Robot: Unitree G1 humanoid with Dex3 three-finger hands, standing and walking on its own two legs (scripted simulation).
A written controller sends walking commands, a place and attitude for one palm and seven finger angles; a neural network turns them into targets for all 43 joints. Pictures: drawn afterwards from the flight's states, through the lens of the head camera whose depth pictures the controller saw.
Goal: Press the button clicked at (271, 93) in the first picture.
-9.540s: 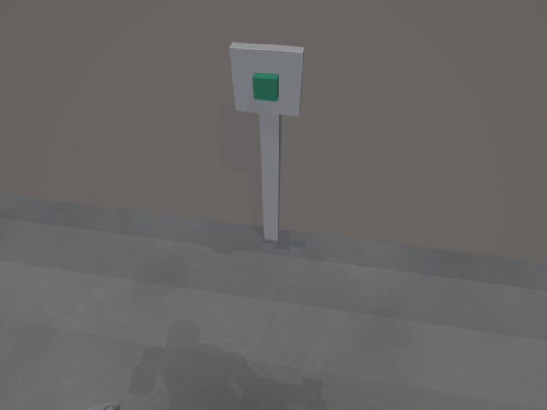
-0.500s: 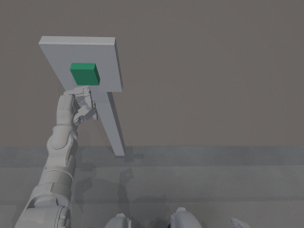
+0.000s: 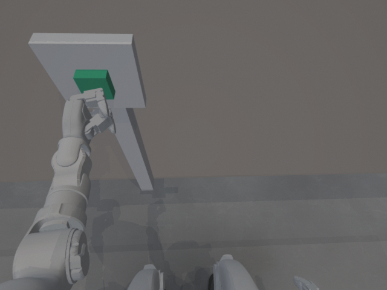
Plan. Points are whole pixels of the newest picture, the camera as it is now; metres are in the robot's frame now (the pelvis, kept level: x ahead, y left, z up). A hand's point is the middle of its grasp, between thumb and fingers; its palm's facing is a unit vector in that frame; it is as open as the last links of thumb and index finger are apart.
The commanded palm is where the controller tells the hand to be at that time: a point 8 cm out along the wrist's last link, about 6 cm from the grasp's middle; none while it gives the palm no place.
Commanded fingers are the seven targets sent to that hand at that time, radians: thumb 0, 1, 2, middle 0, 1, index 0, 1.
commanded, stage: press the button with the knuckle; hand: left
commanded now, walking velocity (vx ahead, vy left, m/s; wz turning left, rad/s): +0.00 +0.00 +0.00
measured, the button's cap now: (96, 83) +0.52 +0.19 +0.09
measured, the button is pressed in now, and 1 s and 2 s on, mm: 0 10 0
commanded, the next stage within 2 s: hold the button down briefly in 0.66 s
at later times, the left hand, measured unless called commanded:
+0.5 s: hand (105, 111) +0.47 +0.17 +0.06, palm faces +0.00 -1.00 -0.02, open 2.8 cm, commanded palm +0.46 +0.22 +0.06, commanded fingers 0.00 0.90 0.90 -1.30 -1.50 -1.30 -1.50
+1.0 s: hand (104, 110) +0.48 +0.17 +0.06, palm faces +0.00 -1.00 -0.04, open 2.8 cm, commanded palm +0.49 +0.20 +0.06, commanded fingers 0.00 0.90 0.90 -1.30 -1.50 -1.30 -1.50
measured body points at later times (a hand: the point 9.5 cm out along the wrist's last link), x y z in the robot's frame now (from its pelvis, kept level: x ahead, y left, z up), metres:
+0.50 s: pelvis -0.01 +0.00 -0.01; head +0.11 +0.02 +0.43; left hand +0.47 +0.23 +0.06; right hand +0.03 -0.26 -0.12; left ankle +0.00 +0.12 -0.67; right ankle +0.03 -0.12 -0.67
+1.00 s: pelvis -0.04 +0.01 -0.02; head +0.09 +0.03 +0.41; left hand +0.47 +0.23 +0.06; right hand -0.01 -0.26 -0.13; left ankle +0.00 +0.12 -0.67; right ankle +0.03 -0.12 -0.67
